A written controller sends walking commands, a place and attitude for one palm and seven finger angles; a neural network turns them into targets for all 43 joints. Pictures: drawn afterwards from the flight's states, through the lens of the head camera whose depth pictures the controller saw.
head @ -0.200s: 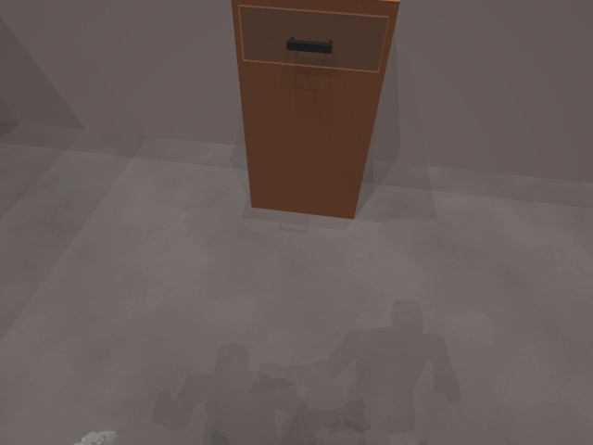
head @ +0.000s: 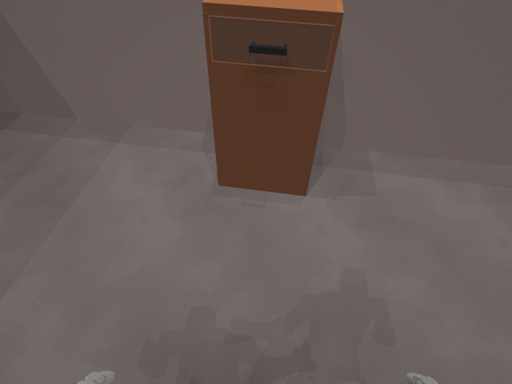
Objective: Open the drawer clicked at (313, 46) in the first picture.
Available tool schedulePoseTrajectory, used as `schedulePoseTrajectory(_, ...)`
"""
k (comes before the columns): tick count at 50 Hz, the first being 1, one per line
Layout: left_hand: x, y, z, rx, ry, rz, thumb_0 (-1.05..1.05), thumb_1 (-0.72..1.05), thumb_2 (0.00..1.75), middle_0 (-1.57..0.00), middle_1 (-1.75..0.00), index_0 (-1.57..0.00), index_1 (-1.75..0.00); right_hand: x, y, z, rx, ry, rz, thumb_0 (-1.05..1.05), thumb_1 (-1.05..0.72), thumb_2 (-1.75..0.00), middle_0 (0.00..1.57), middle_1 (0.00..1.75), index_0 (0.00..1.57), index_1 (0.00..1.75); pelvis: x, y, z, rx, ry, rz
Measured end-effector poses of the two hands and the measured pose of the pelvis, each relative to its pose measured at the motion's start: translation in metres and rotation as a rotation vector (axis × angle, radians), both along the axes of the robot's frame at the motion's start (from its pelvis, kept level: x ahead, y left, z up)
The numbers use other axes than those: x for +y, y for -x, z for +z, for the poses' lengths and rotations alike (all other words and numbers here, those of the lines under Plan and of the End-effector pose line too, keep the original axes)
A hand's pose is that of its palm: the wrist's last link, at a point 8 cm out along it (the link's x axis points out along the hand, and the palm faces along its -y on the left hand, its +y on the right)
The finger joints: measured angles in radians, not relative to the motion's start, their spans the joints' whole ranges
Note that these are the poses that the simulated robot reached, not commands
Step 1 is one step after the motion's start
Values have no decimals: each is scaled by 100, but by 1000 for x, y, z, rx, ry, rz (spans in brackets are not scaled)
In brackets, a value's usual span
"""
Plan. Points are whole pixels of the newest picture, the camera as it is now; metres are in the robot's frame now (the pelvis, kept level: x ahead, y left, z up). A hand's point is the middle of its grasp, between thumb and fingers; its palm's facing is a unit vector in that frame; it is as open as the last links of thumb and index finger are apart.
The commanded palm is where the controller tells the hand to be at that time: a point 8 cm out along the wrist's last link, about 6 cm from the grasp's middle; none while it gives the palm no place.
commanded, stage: stand and wait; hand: left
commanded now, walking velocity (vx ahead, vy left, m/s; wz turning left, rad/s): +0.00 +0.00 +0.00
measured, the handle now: (268, 47) +1.21 +0.03 +0.02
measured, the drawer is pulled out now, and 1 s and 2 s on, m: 0.00 0.00 0.00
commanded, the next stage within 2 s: look at it before walking up in 0.62 s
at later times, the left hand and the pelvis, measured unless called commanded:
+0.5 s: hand out of the picture +0.05 +0.24 -0.15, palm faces -0.02 -0.94 -0.34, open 7.4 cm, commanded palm none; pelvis -0.02 -0.02 +0.00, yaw +0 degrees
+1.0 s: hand out of the picture +0.05 +0.23 -0.15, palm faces -0.02 -0.95 -0.32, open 7.4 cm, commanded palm none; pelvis -0.03 -0.02 +0.01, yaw +0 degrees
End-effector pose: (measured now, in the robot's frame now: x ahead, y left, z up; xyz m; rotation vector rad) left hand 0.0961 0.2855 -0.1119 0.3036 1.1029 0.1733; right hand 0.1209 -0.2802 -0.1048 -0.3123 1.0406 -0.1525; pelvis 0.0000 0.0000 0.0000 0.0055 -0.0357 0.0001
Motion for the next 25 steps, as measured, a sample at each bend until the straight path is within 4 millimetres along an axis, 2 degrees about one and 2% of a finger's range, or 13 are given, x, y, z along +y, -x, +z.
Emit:
schedulePoseTrajectory(6,-6,13,-2,25,7,11,0,90,90,-20,-29,-20,-30,-6,12,-2,29,2,-10,0,-90,-90,20,30,20,30,-4,4,1,-3,0,1)
schedulePoseTrajectory(17,-5,44,-4,98,-9,34,0,90,90,-20,-29,-20,-30,-25,56,-8,136,19,-51,1,-90,-90,20,30,20,30,-12,12,3,-9,1,2)
schedulePoseTrajectory(25,-6,53,-3,114,-16,37,0,90,90,-20,-29,-20,-30,-31,77,-11,179,18,-68,1,-90,-90,20,30,20,30,-16,18,4,-11,1,2)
